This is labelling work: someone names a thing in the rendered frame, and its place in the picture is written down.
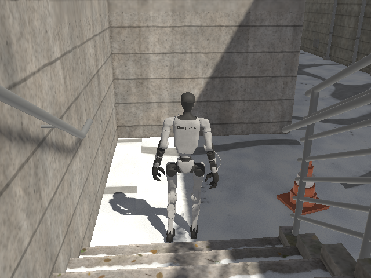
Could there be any left robot upper arm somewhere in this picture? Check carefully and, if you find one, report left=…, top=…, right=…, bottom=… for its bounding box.
left=160, top=117, right=175, bottom=149

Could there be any robot right forearm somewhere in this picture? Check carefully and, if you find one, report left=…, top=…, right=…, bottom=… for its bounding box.
left=206, top=143, right=218, bottom=173

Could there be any robot head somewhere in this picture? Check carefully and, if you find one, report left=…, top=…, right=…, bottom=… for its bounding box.
left=177, top=92, right=197, bottom=120

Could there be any right robot upper arm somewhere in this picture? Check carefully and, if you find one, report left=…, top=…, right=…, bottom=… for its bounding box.
left=199, top=118, right=212, bottom=151

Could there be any right robot hand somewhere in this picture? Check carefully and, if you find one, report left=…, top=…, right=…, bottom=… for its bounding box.
left=205, top=172, right=219, bottom=189

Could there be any robot right foot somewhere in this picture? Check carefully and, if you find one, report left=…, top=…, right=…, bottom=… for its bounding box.
left=190, top=225, right=198, bottom=239

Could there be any robot left forearm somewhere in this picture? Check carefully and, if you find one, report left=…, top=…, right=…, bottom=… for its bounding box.
left=153, top=140, right=165, bottom=168

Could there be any left robot hand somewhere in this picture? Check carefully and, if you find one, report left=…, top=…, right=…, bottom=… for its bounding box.
left=152, top=166, right=165, bottom=181

